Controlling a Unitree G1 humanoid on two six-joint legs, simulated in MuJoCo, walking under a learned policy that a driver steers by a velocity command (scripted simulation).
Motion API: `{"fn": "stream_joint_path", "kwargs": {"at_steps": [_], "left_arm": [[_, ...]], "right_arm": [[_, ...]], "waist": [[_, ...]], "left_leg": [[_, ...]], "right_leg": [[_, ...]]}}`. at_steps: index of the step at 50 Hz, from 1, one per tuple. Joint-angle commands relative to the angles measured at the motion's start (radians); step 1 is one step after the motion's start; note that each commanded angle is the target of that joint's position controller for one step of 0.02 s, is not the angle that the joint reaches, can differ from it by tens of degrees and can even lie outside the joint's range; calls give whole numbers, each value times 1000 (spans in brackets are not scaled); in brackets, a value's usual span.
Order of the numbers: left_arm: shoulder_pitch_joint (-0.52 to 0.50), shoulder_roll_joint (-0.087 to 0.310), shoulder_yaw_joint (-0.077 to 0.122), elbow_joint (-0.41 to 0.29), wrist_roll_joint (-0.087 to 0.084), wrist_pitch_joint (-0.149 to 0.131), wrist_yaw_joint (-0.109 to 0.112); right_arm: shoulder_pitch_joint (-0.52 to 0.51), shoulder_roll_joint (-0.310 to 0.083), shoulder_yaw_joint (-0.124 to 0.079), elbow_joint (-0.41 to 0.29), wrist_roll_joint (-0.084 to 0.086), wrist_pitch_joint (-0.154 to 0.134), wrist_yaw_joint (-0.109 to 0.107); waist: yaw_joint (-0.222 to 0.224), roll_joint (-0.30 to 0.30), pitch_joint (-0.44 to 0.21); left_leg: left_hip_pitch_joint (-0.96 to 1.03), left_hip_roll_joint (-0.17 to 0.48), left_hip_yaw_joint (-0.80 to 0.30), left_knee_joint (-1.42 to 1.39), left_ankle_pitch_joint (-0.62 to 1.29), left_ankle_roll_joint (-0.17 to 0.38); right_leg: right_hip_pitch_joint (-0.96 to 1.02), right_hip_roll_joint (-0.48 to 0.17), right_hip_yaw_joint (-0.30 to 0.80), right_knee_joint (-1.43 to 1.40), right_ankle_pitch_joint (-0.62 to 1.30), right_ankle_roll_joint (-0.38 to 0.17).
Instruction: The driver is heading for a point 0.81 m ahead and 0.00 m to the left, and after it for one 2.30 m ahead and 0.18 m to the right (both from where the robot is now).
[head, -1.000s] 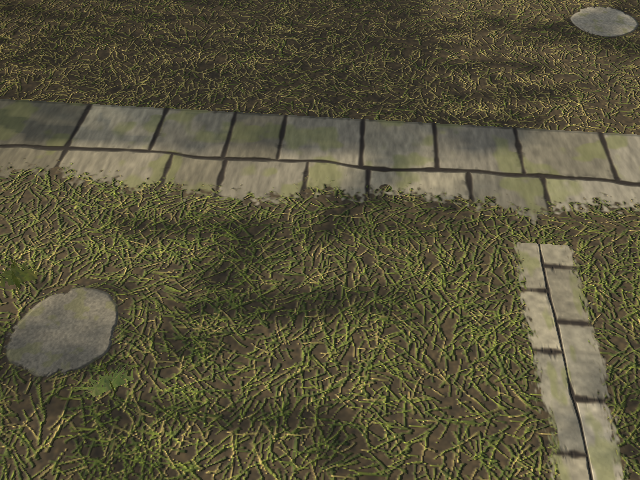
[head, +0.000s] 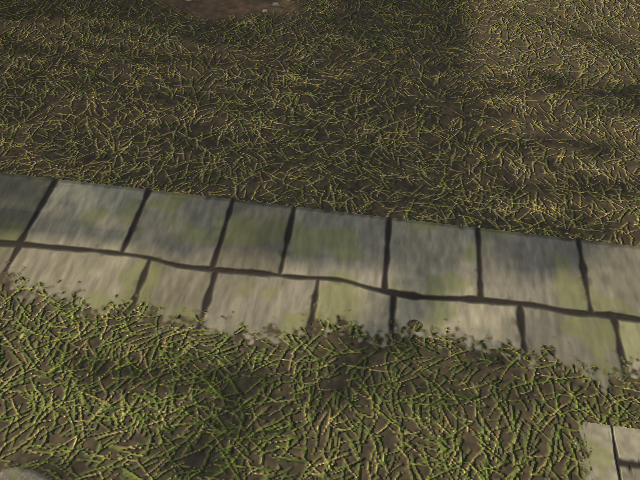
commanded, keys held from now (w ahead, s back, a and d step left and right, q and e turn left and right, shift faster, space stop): w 0.98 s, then no key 0.02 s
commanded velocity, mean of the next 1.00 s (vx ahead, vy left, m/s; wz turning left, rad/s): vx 0.50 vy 0.00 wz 0.00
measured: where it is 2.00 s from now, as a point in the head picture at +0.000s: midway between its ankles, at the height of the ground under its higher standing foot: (338, 371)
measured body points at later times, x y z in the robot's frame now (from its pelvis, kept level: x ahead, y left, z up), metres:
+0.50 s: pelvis +0.27 -0.05 -0.01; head +0.31 -0.06 +0.44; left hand +0.47 +0.19 -0.11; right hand +0.24 -0.32 -0.16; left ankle +0.09 +0.08 -0.68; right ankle +0.38 -0.15 -0.73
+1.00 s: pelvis +0.54 -0.03 -0.01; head +0.57 -0.02 +0.44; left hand +0.49 +0.24 -0.15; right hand +0.75 -0.25 -0.10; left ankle +0.69 +0.09 -0.73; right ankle +0.38 -0.15 -0.73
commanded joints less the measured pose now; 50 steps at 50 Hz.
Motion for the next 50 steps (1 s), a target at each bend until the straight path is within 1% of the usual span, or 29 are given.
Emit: {"fn": "stream_joint_path", "kwargs": {"at_steps": [1, 2, 3, 5, 7, 11, 15, 17, 19, 20, 21, 22, 23, 24, 25, 26, 27, 28, 29, 31, 34, 36, 40, 43, 45, 47, 48, 49, 50], "left_arm": [[11, 77, 29, -67, 7, 0, 10], [24, 57, 28, -63, 8, 11, 12], [13, 52, 29, -68, 9, 18, 13], [-61, 61, 33, -95, 17, 25, 16], [-135, 58, 35, -118, 22, 24, 15], [-265, 36, 26, -151, 16, 15, 2], [-379, 35, 16, -189, 7, 8, -18], [-414, 40, 14, -210, 4, 2, -31], [-395, 59, 18, -215, 2, -5, -41], [-347, 79, 27, -205, 3, -8, -42], [-245, 106, 43, -175, 6, -10, -40], [-67, 158, 69, -119, 10, -9, -33], [119, 242, 90, -86, 22, -5, -21], [138, 271, 90, -69, 25, -4, -32], [102, 173, 64, -80, 16, -6, -33], [13, 133, 51, -98, 14, -8, -29], [-66, 114, 42, -115, 20, -8, -30], [-108, 88, 35, -119, 27, -9, -34], [-119, 71, 28, -114, 36, -12, -36], [-95, 76, 30, -95, 32, -17, -35], [-47, 118, 39, -72, 32, -16, -17], [-18, 120, 39, -60, 29, -9, -6], [41, 128, 38, -34, 19, -3, 2], [93, 134, 41, -3, 13, 6, 4], [110, 140, 46, 13, 10, 16, 7], [100, 152, 53, 19, 7, 25, 12], [84, 160, 56, 17, 6, 29, 13], [58, 166, 57, 11, 5, 33, 14], [45, 143, 49, 6, 10, 40, 14]], "right_arm": [[44, -72, -11, -20, -13, -14, 4], [60, -81, -13, -9, -10, -16, 3], [75, -97, -17, 1, -9, -18, -1], [107, -126, -24, 15, -8, -17, -15], [141, -131, -24, 28, -5, -10, -27], [198, -139, -22, 49, 4, -1, -37], [267, -147, -25, 85, 10, 12, -38], [282, -153, -29, 100, 12, 22, -42], [270, -165, -36, 103, 15, 30, -46], [250, -174, -39, 100, 16, 34, -47], [221, -175, -39, 93, 17, 38, -47], [210, -150, -29, 84, 12, 41, -46], [226, -113, -12, 57, -11, 37, -47], [345, 17, 22, 64, 3, 13, -34], [269, -104, -4, 69, 28, -9, -30], [175, -145, -15, 39, 44, -22, -27], [131, -137, -16, 33, 39, -23, -34], [111, -127, -23, 32, 23, -15, -40], [135, -108, -25, 36, 20, -2, -40], [156, -72, -24, 42, 18, 20, -43], [59, -76, -29, 8, 6, 31, -47], [-6, -71, -29, -13, 2, 29, -43], [-138, -50, -18, -47, 8, 22, -31], [-219, -50, -11, -75, 15, 17, -17], [-255, -56, -8, -96, 18, 11, -5], [-245, -74, -12, -103, 20, 4, 5], [-207, -92, -19, -96, 21, 1, 7], [-126, -117, -32, -75, 18, -1, 6], [34, -161, -57, -22, 10, -1, 0]], "waist": [[6, 101, -80], [15, 100, -68], [19, 95, -49], [9, 77, -17], [-9, 71, -3], [-49, 81, 22], [-89, 82, 57], [-90, 88, 68], [-63, 104, 53], [-32, 117, 23], [29, 121, -38], [102, 99, -147], [146, -55, -306], [72, -305, -411], [101, -177, -339], [87, -126, -206], [53, -32, -139], [26, -12, -86], [-5, -37, -80], [-24, -43, -62], [-14, -22, -13], [1, -23, 1], [41, -30, 30], [68, -31, 57], [70, -35, 70], [48, -48, 58], [22, -61, 34], [-27, -71, -16], [-100, -53, -107]], "left_leg": [[225, 265, -326, -300, 93, 167], [196, 257, -295, -322, 114, 175], [179, 254, -269, -341, 134, 182], [188, 256, -240, -366, 163, 186], [221, 248, -212, -375, 178, 172], [255, 216, -144, -379, 170, 136], [362, 250, -138, -346, 162, 135], [424, 281, -146, -308, 191, 129], [462, 302, -150, -257, 280, 114], [463, 298, -142, -207, 405, 103], [445, 269, -112, -94, 569, 84], [354, 212, -71, 110, 600, 54], [121, 137, -19, 456, 255, 15], [-245, -39, -90, 740, -413, -30], [-352, 24, -194, 847, -419, -11], [-396, 73, -169, 845, -322, 6], [-348, 125, -144, 798, -228, 3], [-306, 152, -137, 739, -175, -2], [-246, 175, -144, 704, -140, -3], [-217, 185, -131, 645, -117, -15], [-313, 193, -125, 511, 0, -43], [-345, 188, -119, 401, 105, -54], [-304, 149, -80, 190, 250, -55], [-314, 130, -70, 105, 236, -49], [-326, 125, -75, 66, 188, -32], [-283, 112, -68, 37, 116, -7], [-212, 93, -52, 27, 82, 6], [-84, 58, -21, 12, 69, 25], [134, 32, -6, -3, 113, 52]], "right_leg": [[-211, -112, 48, -10, 100, -9], [-200, -116, 40, -38, 109, -4], [-214, -122, 34, -70, 131, 4], [-286, -129, 30, -163, 217, 24], [-338, -127, 25, -272, 320, 37], [-311, -91, -9, -493, 478, 38], [-325, -65, -27, -610, 457, 32], [-333, -58, -26, -648, 401, 14], [-276, -41, -36, -678, 330, -12], [-190, -16, -55, -690, 302, -28], [-36, 20, -86, -711, 305, -49], [218, 17, -76, -700, 332, -84], [532, -201, 185, -687, 345, -154], [798, -380, 655, -839, 155, -303], [742, -343, 644, -885, 63, -258], [604, -310, 488, -900, 120, -213], [456, -273, 377, -928, 226, -192], [343, -237, 296, -960, 299, -182], [280, -214, 246, -989, 327, -174], [224, -196, 188, -1033, 366, -186], [226, -196, 138, -1073, 409, -195], [247, -183, 102, -1082, 419, -180], [268, -154, 35, -1091, 397, -150], [348, -182, 29, -1068, 390, -149], [413, -213, 34, -1034, 413, -144], [457, -238, 39, -987, 486, -130], [464, -238, 34, -946, 586, -119], [455, -219, 13, -854, 751, -102], [404, -157, -27, -659, 862, -69]]}}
